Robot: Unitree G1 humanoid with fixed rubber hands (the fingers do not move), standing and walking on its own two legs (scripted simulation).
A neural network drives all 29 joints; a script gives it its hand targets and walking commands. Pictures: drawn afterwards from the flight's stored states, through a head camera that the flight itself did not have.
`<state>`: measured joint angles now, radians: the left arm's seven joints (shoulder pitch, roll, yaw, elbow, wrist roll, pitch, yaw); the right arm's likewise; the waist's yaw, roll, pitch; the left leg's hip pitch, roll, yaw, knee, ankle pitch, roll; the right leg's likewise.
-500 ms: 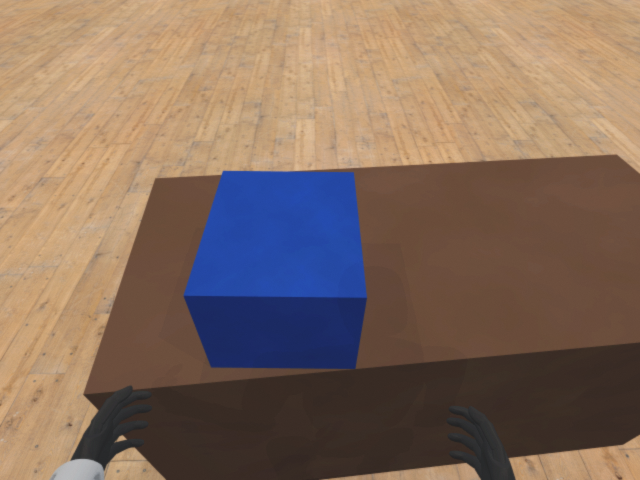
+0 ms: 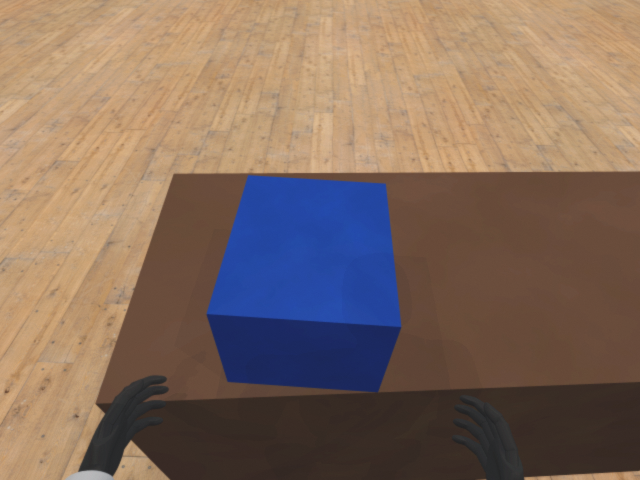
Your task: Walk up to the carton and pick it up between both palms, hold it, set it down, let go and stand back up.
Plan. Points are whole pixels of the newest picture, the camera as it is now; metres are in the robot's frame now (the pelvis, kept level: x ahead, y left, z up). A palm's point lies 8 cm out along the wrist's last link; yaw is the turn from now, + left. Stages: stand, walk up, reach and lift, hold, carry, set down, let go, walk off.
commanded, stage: reach and lift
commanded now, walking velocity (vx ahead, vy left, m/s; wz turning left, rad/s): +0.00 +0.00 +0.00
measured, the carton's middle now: (310, 278) +0.45 +0.02 -0.03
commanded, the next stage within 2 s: none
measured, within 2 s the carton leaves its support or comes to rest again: neither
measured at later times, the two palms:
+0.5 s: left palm (137, 378) +0.25 +0.23 +0.01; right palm (506, 403) +0.24 -0.23 +0.00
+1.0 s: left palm (144, 309) +0.32 +0.23 +0.06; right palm (493, 329) +0.31 -0.22 +0.04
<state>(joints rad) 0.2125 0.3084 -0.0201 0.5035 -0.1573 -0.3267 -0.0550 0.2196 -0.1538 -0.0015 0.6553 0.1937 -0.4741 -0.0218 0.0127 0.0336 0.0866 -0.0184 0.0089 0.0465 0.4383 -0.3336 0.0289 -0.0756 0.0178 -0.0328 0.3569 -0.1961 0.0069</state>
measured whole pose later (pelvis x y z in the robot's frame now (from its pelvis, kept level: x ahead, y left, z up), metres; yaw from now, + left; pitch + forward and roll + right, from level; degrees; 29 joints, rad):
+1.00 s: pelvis -0.01 -0.02 +0.00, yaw +1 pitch +0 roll -1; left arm -0.38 0.36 0.03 0.64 -0.23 0.00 -0.09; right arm -0.30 -0.21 0.03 0.61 0.28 -0.09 -0.14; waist -0.01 -0.01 0.03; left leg -0.12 0.01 0.01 0.41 -0.28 0.01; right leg -0.18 0.03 -0.04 0.35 -0.17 -0.02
